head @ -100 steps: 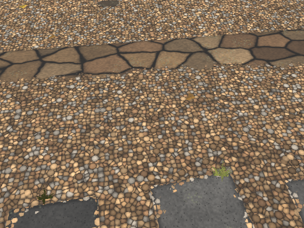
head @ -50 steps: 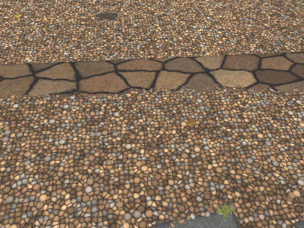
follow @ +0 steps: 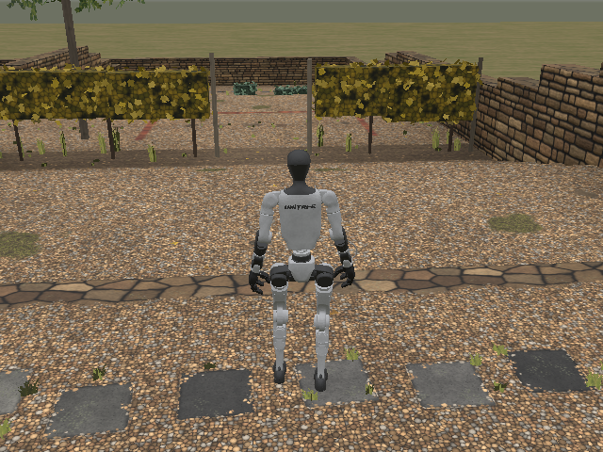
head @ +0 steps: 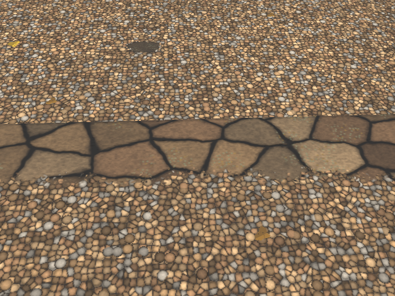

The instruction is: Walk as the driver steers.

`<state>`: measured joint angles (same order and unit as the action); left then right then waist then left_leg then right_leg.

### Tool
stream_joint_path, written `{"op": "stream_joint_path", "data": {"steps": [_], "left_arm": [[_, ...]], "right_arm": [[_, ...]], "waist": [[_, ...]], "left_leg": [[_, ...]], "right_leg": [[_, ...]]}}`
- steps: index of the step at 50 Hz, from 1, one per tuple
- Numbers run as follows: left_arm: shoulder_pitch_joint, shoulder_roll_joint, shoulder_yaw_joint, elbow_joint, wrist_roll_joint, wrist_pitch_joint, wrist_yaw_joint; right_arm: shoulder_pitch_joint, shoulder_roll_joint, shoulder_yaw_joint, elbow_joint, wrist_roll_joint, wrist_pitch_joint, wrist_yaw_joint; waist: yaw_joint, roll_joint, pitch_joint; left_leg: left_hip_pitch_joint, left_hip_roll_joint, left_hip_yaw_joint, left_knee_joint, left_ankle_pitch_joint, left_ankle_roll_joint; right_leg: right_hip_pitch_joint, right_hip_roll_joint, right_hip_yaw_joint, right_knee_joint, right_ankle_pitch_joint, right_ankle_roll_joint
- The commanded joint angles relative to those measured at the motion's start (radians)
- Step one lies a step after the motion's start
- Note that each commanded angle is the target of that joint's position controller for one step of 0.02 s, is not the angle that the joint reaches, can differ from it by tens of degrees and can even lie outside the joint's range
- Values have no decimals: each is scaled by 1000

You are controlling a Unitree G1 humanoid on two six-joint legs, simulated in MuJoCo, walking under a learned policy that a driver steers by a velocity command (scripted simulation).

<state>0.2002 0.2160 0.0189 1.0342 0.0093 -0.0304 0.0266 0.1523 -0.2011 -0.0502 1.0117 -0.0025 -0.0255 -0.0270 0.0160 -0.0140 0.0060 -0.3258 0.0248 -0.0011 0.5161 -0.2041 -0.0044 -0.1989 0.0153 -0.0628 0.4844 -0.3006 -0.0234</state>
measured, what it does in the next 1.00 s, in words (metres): walks ahead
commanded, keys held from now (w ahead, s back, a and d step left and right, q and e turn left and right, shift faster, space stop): no key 0.42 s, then w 0.58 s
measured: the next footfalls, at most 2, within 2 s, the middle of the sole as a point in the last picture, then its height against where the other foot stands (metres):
right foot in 1.22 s outside the picture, level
left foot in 1.78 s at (167, 214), level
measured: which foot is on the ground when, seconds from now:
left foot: down 0.00-1.00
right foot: down 0.00-0.72, up 0.74-1.00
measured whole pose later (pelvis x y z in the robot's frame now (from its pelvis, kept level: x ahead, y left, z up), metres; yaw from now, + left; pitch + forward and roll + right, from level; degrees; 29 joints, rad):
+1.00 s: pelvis +0.17 +0.06 +0.01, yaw +0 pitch +1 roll +0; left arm 0.08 0.25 0.08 0.96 -0.02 -0.08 0.00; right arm 0.43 -0.16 -0.03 1.11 -0.01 -0.10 0.00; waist -0.06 -0.03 -0.01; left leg 0.01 -0.03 0.07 0.22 -0.25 0.05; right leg -0.66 -0.12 0.00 0.87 -0.07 -0.03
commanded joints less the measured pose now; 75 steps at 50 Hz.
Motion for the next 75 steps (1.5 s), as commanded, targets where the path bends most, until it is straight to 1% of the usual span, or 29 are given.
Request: {"op": "stream_joint_path", "data": {"steps": [1, 21, 23, 25, 26, 27, 29, 32, 35, 36, 37, 38, 39, 40, 43, 46, 50, 56, 59, 60, 61, 62, 63, 64, 65, 66, 68, 70, 75], "left_arm": [[60, 95, 19, -6, -5, -1, 4], [98, 65, 14, 60, -5, 15, 14], [133, 75, 21, 79, -14, 18, 14], [148, 118, 36, 67, -28, 12, 18], [185, 143, 45, 68, -34, 2, 18], [185, 178, 58, 66, -37, -11, 18], [185, 158, 58, 58, -25, -39, 14], [145, 146, 59, 37, -38, -51, -3], [97, 157, 60, 18, -40, -42, -12], [53, 112, 47, -5, -34, -47, -14], [60, 23, 27, -48, -32, -64, -10], [22, 62, 38, -64, -54, -77, -12], [-2, 81, 41, -77, -69, -87, -20], [0, 90, 46, -70, -65, -90, -22], [22, 97, 65, -54, -42, -76, -22], [-57, 66, 63, -83, -32, -58, -25], [-230, 45, 48, -145, -32, -56, -36], [-370, 61, 36, -204, -41, -68, -70], [-279, 118, 59, -197, -40, -76, -78], [-137, 156, 81, -158, -40, -76, -74], [55, 205, 107, -102, -40, -72, -66], [223, 306, 130, -71, -13, -68, -56], [247, 276, 113, -58, -12, -64, -59], [157, 209, 91, -66, -23, -70, -63], [60, 157, 75, -90, -25, -75, -61], [-22, 122, 62, -102, -16, -83, -66], [-69, 76, 48, -93, 1, -93, -74], [-35, 92, 48, -73, -2, -92, -67], [71, 148, 56, -51, -5, -85, -29]], "right_arm": [[10, -112, -21, -20, 5, -15, -3], [-8, -88, -19, 41, 5, 24, -10], [17, -83, -21, 61, 12, 28, -10], [-13, -87, -24, 46, 18, 18, -10], [-52, -72, -20, 25, 22, 2, -5], [-79, -57, -16, 8, 28, -16, 3], [-115, -63, -18, -14, 33, -44, 17], [-88, -67, -22, -13, 43, -65, 31], [189, -87, -51, 97, 34, -58, 34], [331, -156, -73, 123, 28, -59, 28], [440, -257, -85, 130, 25, -67, 35], [375, -184, -53, 123, 9, -84, 39], [277, -139, -35, 91, 10, -95, 40], [205, -111, -21, 66, 9, -100, 46], [187, -80, 0, 54, 2, -91, 47], [257, -116, -1, 65, -3, -86, 27], [282, -140, -6, 50, -2, -78, 10], [346, -144, -20, 67, 16, -66, 6], [309, -181, -35, 55, 15, -55, 5], [289, -183, -35, 49, 12, -48, 6], [274, -168, -27, 35, 6, -44, 7], [363, -71, 0, 12, -1, -55, 18], [384, -13, 20, 21, 22, -86, 28], [280, -102, -5, -8, 50, -109, 30], [189, -137, -12, -39, 61, -118, 26], [150, -139, -17, -46, 49, -116, 16], [190, -111, -29, -38, 28, -84, 5], [199, -81, -28, -42, 27, -62, 2], [2, -105, -36, -115, 8, -58, 6]], "waist": [[0, 59, -60], [-11, 16, 11], [-8, -6, 14], [9, -65, 103], [29, -112, 139], [32, -160, 180], [35, -135, 212], [2, -100, 167], [-119, -71, 52], [-176, 109, 11], [-179, 372, -71], [-139, 241, -38], [-100, 164, 35], [-70, 103, 60], [-26, 92, 68], [-35, 73, 81], [-67, 83, 111], [-82, 88, 152], [-7, 133, 62], [70, 144, -23], [152, 136, -137], [133, -74, -320], [108, -231, -449], [105, -177, -308], [80, -115, -182], [38, -22, -103], [-32, -43, -58], [-49, -54, -21], [-15, -25, 40]], "left_leg": [[153, 55, -60, -40, 306, 70], [158, 19, -25, -44, 220, 56], [137, -26, 20, -14, -84, 59], [-14, -57, 52, 63, -351, 63], [-102, -61, 75, 151, -319, 62], [-174, -39, 75, 250, -242, 70], [-296, 27, 18, 359, -267, 89], [-196, 40, 45, 175, -254, 100], [305, -69, 130, 31, -39, 79], [429, 93, -120, -97, -118, 137], [566, 341, -624, -315, -215, 298], [506, 389, -732, -347, -332, 327], [448, 363, -617, -336, -343, 289], [392, 313, -482, -343, -271, 247], [281, 213, -233, -374, 12, 179], [284, 201, -155, -394, 178, 193], [256, 185, -86, -426, 197, 188], [377, 234, -38, -392, 244, 178], [435, 247, -12, -238, 621, 150], [412, 218, 19, -73, 788, 130], [268, 171, 46, 165, 746, 96], [-105, 42, 66, 577, 327, 38], [-291, -90, -70, 834, -329, 22], [-401, -26, -139, 925, -307, 51], [-425, 30, -98, 915, -229, 70], [-373, 83, -78, 845, -138, 74], [-245, 136, -85, 741, -69, 82], [-234, 149, -72, 672, -57, 74], [-402, 153, -55, 391, 190, 23]], "right_leg": [[-49, -48, 38, -54, 162, -17], [-46, -59, 44, -68, 141, -3], [-55, -54, 51, -95, -133, -31], [-80, -134, 175, -174, -440, -102], [-51, -223, 301, -250, -533, -151], [-34, -327, 433, -311, -555, -203], [23, -393, 500, -320, -406, -234], [48, -315, 337, -264, -211, -169], [-188, -180, 150, -67, 34, -105], [-301, -92, 31, 260, 133, -42], [-523, 36, 3, 605, -194, 5], [-613, -12, 137, 793, -246, -19], [-678, -68, 153, 842, -152, -53], [-663, -110, 138, 816, -46, -69], [-531, -156, 109, 646, 98, -59], [-561, -150, 76, 519, 171, -20], [-532, -121, 49, 256, 315, 3], [-506, -94, 36, 86, 321, -37], [-311, -32, -6, 58, 230, -83], [-128, 9, -33, 58, 219, -107], [154, -21, 10, 80, 224, -143], [561, -294, 420, 57, 87, -274], [660, -433, 848, -179, -74, -352], [551, -387, 761, -215, -112, -290], [387, -356, 591, -223, -40, -250], [207, -321, 462, -253, 73, -228], [18, -255, 324, -303, 144, -201], [-49, -238, 265, -351, 164, -215], [14, -229, 194, -392, 253, -211]]}}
